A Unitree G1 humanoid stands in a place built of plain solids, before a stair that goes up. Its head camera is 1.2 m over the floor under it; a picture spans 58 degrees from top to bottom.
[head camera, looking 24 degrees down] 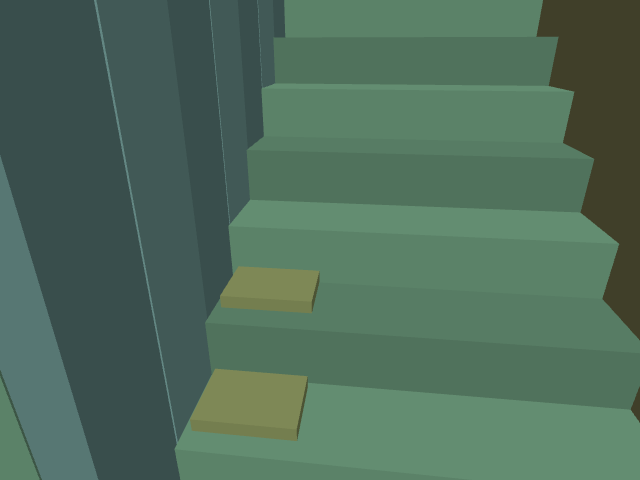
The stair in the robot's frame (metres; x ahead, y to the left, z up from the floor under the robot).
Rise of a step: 0.18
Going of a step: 0.25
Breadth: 1.11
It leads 7 degrees to the right of straight ahead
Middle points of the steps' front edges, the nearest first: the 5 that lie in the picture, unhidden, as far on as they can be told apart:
0.90 -0.24 0.53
1.15 -0.27 0.71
1.39 -0.30 0.88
1.64 -0.33 1.06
1.89 -0.36 1.24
